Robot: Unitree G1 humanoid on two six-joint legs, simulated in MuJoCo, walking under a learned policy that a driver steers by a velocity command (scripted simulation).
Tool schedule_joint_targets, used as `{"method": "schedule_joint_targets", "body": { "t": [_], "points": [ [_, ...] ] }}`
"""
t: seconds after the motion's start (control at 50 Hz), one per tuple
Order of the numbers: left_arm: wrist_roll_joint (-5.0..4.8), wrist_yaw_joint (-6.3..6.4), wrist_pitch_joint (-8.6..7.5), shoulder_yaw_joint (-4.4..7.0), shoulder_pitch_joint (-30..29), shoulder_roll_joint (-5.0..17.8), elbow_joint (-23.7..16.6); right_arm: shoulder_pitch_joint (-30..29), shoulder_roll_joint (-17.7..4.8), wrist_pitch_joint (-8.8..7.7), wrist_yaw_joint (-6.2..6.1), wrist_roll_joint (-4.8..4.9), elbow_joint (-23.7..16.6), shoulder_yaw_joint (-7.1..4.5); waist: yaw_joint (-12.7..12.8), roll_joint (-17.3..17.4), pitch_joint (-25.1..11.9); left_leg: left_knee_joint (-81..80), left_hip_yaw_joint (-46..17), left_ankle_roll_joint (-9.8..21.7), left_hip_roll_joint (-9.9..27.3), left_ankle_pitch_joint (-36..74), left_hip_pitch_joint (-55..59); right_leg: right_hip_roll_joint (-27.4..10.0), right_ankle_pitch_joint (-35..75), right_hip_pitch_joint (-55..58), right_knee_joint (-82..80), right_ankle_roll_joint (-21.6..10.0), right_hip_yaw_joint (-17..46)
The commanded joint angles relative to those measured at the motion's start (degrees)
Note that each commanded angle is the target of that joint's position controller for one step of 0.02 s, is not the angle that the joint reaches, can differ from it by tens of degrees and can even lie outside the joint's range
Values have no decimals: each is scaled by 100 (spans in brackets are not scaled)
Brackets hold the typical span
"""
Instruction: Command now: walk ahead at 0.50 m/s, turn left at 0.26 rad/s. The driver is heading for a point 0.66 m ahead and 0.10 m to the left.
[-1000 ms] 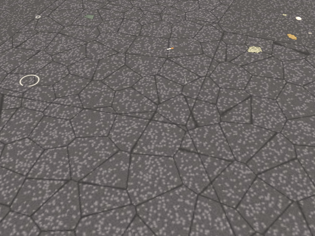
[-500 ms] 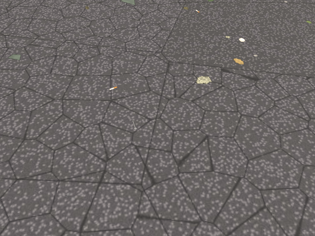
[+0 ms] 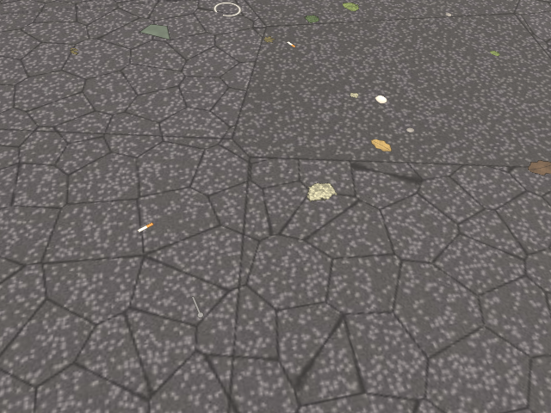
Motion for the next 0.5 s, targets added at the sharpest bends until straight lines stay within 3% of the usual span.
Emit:
{"method": "schedule_joint_targets", "body": {
  "t": [0.02, 0.06, 0.14, 0.24, 0.28, 0.32, 0.34, 0.36, 0.38, 0.4, 0.42, 0.44, 0.46, 0.5],
  "points": [
    [145, 29, -184, 121, -469, 458, -745, 274, -674, 22, 12, -16, -335, -187, -44, 342, -190, -1628, -2426, 1083, 1435, 377, 1555, -606, 423, -1618, -383, 37, 161],
    [133, 52, -143, 96, -438, 340, -790, 341, -637, 40, -17, 55, -308, -197, 44, 567, -289, -1662, -2006, 1124, 1237, 1067, 1346, -546, 433, -1332, -1057, 186, 0],
    [92, 48, -145, -20, -1205, 121, -981, 642, -955, 119, -151, 149, -195, -327, -152, 553, -232, -1653, -1628, 1038, 1069, 1290, 988, -309, 1484, -835, -2745, 417, -91],
    [-35, -49, -234, 23, -1953, 283, -1166, 1108, -915, 259, -197, 196, -81, -341, -401, 665, -125, -1347, -2031, 877, 1069, 704, 1182, -6, 2025, -319, -3848, 409, 30],
    [-57, -81, -288, 83, -1977, 390, -1200, 1104, -916, 308, -213, 198, -96, -360, -328, 746, -117, -1120, -2332, 798, 1098, 526, 1376, 44, 1776, -18, -4206, 308, 77],
    [-51, -64, -334, 186, -1484, 520, -1083, 926, -812, 338, -221, 203, -178, -350, -8, 812, -271, -632, -2371, 609, 893, 645, 1291, -35, 1787, 886, -4667, 87, 28],
    [12, -18, -340, 275, -878, 707, -1000, 745, -638, 307, -202, 163, -295, -300, 309, 736, -674, 123, -2140, 422, 690, 744, 858, -487, 1752, 1940, -4549, -160, 310],
    [81, 41, -318, 378, 103, 1084, -911, 709, -277, 262, -187, 69, -454, -189, 665, -39, -1401, 1796, -1481, 166, 249, -374, -23, -1579, 1707, 3404, -4490, -588, 1339],
    [88, 4, -225, 443, 420, 1321, -701, 1420, -230, 221, -194, 210, -579, -132, 332, -1833, -1752, 3092, -898, -69, -155, -2503, -1762, -2666, 760, 4546, -4826, -1450, 3564],
    [-4, -3, -189, 359, 283, 825, -778, 1353, -758, 242, -210, 251, -419, -242, 402, -1118, -1178, 3838, -883, -179, 334, -2251, -2395, -2636, -176, 4166, -4988, -1392, 3629],
    [6, 19, -163, 281, 50, 566, -838, 790, -953, 290, -206, 177, -495, -307, 487, -614, -495, 4115, -782, -277, 430, -1768, -2484, -2381, 666, 3502, -5017, -1200, 2792],
    [66, 8, -137, 224, -259, 471, -879, 577, -881, 338, -213, 104, -539, -325, 327, -197, -198, 4128, -658, -377, 542, -1488, -2229, -2139, 2035, 2850, -5042, -1090, 2077],
    [83, -8, -116, 195, -486, 386, -859, 472, -836, 374, -206, 47, -616, -352, 168, -179, -28, 4016, -608, -454, 633, -1398, -2089, -1969, 3202, 2405, -5015, -1054, 1568],
    [102, -30, -114, 173, -699, 348, -775, 514, -596, 465, -167, 92, -675, -327, -52, -459, 18, 3731, -376, -554, 738, -1337, -1713, -1692, 4312, 1807, -5123, -948, 743]
  ]
}}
